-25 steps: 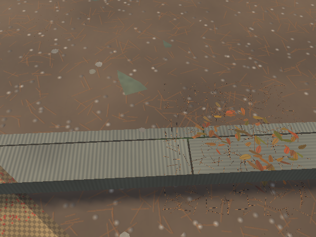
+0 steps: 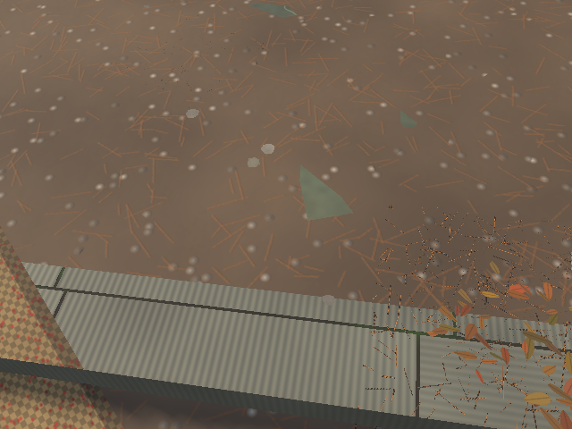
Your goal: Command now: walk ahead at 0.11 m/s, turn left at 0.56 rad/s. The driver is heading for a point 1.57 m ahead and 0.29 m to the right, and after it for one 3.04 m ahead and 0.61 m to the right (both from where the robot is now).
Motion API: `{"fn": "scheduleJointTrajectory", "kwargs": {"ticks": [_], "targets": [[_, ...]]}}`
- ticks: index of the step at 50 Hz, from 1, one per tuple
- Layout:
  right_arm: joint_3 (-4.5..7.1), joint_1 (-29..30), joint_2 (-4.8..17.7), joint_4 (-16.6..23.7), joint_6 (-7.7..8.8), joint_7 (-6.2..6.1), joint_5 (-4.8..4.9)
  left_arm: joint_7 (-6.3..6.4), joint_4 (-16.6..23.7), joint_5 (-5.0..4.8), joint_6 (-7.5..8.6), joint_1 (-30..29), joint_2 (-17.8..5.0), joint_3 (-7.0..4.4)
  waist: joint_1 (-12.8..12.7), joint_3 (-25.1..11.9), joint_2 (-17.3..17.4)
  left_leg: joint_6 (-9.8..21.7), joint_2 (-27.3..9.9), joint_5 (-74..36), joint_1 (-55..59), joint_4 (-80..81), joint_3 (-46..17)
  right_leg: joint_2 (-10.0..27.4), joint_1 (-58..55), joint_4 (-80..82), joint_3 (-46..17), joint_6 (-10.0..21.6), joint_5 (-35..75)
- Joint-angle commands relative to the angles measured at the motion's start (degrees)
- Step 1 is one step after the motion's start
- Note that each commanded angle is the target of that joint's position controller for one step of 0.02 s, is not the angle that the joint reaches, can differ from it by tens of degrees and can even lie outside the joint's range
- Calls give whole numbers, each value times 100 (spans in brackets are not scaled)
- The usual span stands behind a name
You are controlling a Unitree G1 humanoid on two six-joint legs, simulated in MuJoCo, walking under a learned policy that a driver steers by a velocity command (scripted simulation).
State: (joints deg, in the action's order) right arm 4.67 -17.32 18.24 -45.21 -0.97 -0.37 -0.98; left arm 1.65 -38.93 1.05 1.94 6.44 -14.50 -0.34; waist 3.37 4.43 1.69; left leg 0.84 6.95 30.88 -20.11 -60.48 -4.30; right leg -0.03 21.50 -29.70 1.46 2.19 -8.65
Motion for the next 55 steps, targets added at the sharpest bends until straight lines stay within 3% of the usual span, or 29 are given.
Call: {"fn": "scheduleJointTrajectory", "kwargs": {"ticks": [1, 5, 10, 11, 12, 13, 14, 15, 16, 17, 18, 19, 21, 23, 25, 28, 30, 31, 32, 33, 34, 35, 36, 37, 38, 43, 47, 51, 55], "targets": [[117, -421, 452, 228, -182, 129, -62, 84, 210, 12, -66, 389, -674, -194, -195, -671, -1029, -249, -457, -414, -656, -680, 122, 1493, -1178, 1162, -1095, 856, 2511], [14, -208, 231, 306, -237, 177, -20, 27, -4, 33, -7, 606, -725, -235, -214, -878, -910, -271, -380, -611, -349, -104, 94, 1472, -1065, 1176, -745, 1038, 2736], [-226, 134, -31, 202, -297, 82, -23, -133, -303, 63, -35, 567, -632, -160, -311, -829, -1222, -106, -469, -855, 754, 2214, 416, 1154, -717, 1275, -779, 904, 1265], [-183, 405, 15, 356, -227, -23, 132, -131, -168, -182, 13, 59, -939, -251, -179, -706, -1031, -166, -719, -1385, 924, 2903, 210, 1182, -504, 1295, -999, 994, 271], [-171, 434, 146, 324, -181, -80, 113, -113, -203, -252, 9, 33, -996, -264, -130, -619, -944, -113, -595, -1855, 1303, 3587, 365, 1129, -266, 1244, -1120, 908, -162], [-111, 436, 399, 354, -160, -147, 76, -106, -324, -253, 26, 329, -1000, -262, -159, -585, -815, 15, -675, -2091, 1668, 3857, 224, 1052, 17, 1206, -1226, 696, -367], [-51, 240, 697, 389, -159, -227, 24, -139, -337, -173, 75, 445, -907, -226, -148, -758, -494, 223, -1199, -2466, 2126, 3765, -227, 932, 362, 968, -1221, 419, -601], [80, 316, 1147, 341, -203, -281, 23, -166, -252, -151, 122, 588, -773, -230, -413, -661, 528, 619, -1718, -2132, 1752, 3703, -569, 345, 625, 593, -513, 96, -1270], [45, 378, 827, 334, -189, -271, 22, -135, -234, -137, 107, 359, -762, -232, -290, -636, 850, 882, -1933, -1348, 1066, 4134, -800, 11, 232, -40, 5, -159, -1262], [15, 689, 688, 463, -137, -276, -17, -112, -230, -160, 61, 251, -858, -299, -267, -373, 964, 963, -2100, -1286, 806, 4380, -955, -109, 332, -728, 87, -238, -1263], [35, 870, 711, 534, -75, -297, -39, -81, -252, -188, 6, 316, -843, -342, -274, -322, 1116, 1051, -2270, -1841, 801, 4381, -1041, -104, 511, -1343, 56, -258, -1557], [39, 889, 678, 570, 8, -310, -16, -57, -258, -187, -70, 380, -911, -399, -218, -305, 1111, 1208, -2503, -2774, 929, 4355, -1136, -47, 824, -2072, -92, -316, -2070], [22, 928, 591, 543, 126, -324, 74, -43, -271, -207, -199, 611, -820, -456, -347, -416, 687, 1332, -2678, -4207, 1238, 4140, -935, 124, 1194, -2937, -372, -445, -2363], [44, 1149, 589, 554, 131, -322, 140, -62, -221, -207, -271, 580, -647, -421, -392, -509, 545, 1175, -2501, -4399, 1389, 4038, -505, 246, 1154, -2659, -263, -560, -2034], [83, 1249, 664, 550, 61, -315, 119, -141, -108, -223, -298, 391, -536, -369, -305, -639, 636, 1088, -2348, -4499, 1348, 3942, -121, 240, 727, -2039, -18, -605, -1715], [159, 1098, 847, 473, -22, -301, 146, -294, 58, -246, -328, 294, -661, -402, -219, -850, 728, 1025, -2443, -4517, 1513, 3705, 31, 113, 233, -1160, 247, -472, -1299], [169, 1161, 858, 434, -28, -290, 240, -348, -7, -221, -344, 591, -731, -467, -428, -899, 656, 735, -2339, -4002, 1251, 3262, 299, -91, -471, -114, 466, -220, -435], [143, 850, 714, 298, 4, -259, 239, -303, -33, -173, -346, 729, -895, -545, -450, -914, 309, 387, -2113, -3255, 857, 2724, 605, -146, -1048, 429, 234, -25, 241], [65, 715, 404, 352, 37, -212, 32, -204, 31, -165, -345, 889, -1492, -716, -368, -962, -1035, -194, -1569, -1550, -400, 1241, 1204, 898, -1999, 759, -1285, 421, 2103], [-43, 1412, 176, 800, 85, -244, -100, -219, 154, 36, -264, 1070, -2010, -787, -617, -1075, -2105, -505, -640, 907, -1783, -5, 790, 2276, -2157, 978, -3372, 1726, 3382], [53, 1644, 504, 772, 102, -261, -15, -249, 191, 124, -137, 1120, -1683, -700, -839, -1364, -1078, -464, -784, 900, -1881, -864, 57, 2243, -2220, 1052, -3195, 1935, 2934], [89, 1563, 577, 725, 92, -260, 98, -229, 221, 79, -53, 805, -1552, -655, -630, -1154, -831, -370, -895, 390, -1931, -946, -54, 1931, -1986, 1025, -2647, 1632, 2465], [119, 1392, 589, 572, 74, -305, 97, -178, 271, -48, -44, 440, -1440, -648, -456, -994, -521, -371, -997, -128, -1936, -752, -72, 1577, -1804, 1014, -2266, 1280, 1848], [147, 1348, 648, 529, 52, -351, 56, -127, 326, -157, -75, 198, -1306, -598, -375, -867, -555, -409, -1037, -506, -1911, -544, -103, 1422, -1623, 1044, -2116, 1093, 1615], [155, 1249, 621, 490, 50, -349, 40, -83, 357, -165, -110, 127, -1259, -560, -302, -887, -667, -456, -954, -792, -1613, -571, -46, 1240, -1347, 1082, -1957, 1029, 1613], [97, 1204, 390, 528, 114, -319, 74, 24, 425, -149, -186, 300, -1246, -564, -381, -933, -812, -622, -728, -1277, -1514, 454, -76, 1032, -1457, 1111, -2045, 1053, 1027], [81, 1309, 403, 583, 170, -274, 86, 44, 497, -131, -251, 268, -1336, -608, -457, -825, -957, -671, -646, -1278, -1186, 1294, -170, 964, -1244, 1108, -2410, 1067, 299], [89, 1226, 469, 596, 269, -196, 128, 9, 579, -124, -309, 179, -1343, -622, -473, -900, -999, -607, -557, -1090, -750, 1849, -195, 959, -1204, 921, -2775, 1103, 619], [-3, 891, 301, 498, 336, -61, 118, -5, 552, -87, -351, 31, -914, -413, -350, -1183, -921, -418, -736, -1647, 346, 3009, 82, 906, -1180, 492, -2521, 937, 1540]]}}
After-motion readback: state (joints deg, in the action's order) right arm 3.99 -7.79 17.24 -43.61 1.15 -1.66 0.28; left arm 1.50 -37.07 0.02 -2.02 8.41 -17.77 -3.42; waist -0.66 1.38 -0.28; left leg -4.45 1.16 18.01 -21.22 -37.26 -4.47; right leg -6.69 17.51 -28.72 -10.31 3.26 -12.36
